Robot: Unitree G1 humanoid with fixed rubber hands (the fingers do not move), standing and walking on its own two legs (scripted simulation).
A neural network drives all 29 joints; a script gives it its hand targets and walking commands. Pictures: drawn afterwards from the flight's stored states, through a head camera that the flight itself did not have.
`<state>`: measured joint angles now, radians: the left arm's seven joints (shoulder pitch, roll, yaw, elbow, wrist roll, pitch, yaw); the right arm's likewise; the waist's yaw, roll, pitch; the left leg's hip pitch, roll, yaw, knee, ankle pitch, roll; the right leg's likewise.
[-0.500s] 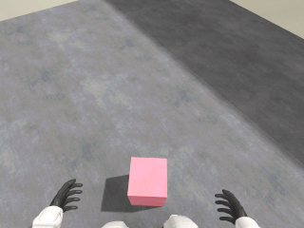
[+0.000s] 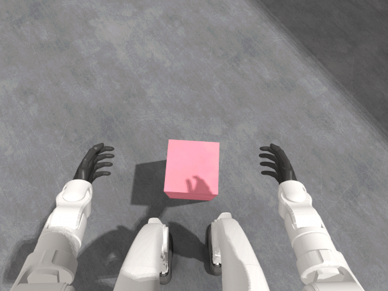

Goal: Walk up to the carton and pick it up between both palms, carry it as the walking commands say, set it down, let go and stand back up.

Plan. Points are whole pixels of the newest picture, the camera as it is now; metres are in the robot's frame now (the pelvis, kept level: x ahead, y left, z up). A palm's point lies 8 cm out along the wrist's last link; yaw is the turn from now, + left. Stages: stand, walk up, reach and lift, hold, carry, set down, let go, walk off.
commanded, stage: reach and lift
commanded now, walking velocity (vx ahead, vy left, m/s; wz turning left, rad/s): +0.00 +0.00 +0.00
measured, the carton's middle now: (191, 173) +0.41 +0.00 -0.55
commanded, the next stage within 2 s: none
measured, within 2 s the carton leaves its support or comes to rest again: neither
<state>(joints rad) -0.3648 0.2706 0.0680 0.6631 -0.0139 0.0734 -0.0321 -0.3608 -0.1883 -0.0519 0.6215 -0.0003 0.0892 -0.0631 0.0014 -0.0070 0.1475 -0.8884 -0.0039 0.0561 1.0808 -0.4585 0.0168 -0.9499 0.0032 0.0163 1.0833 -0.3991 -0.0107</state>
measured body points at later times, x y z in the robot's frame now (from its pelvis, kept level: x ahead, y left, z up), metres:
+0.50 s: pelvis -0.02 +0.00 -0.04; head +0.27 -0.01 +0.30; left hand +0.42 +0.20 -0.18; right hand +0.42 -0.18 -0.18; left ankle +0.04 +0.11 -0.66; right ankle +0.07 -0.11 -0.66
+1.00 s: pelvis -0.07 -0.01 -0.18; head +0.25 -0.01 +0.13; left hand +0.41 +0.19 -0.32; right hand +0.42 -0.15 -0.33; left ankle +0.04 +0.11 -0.66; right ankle +0.07 -0.11 -0.66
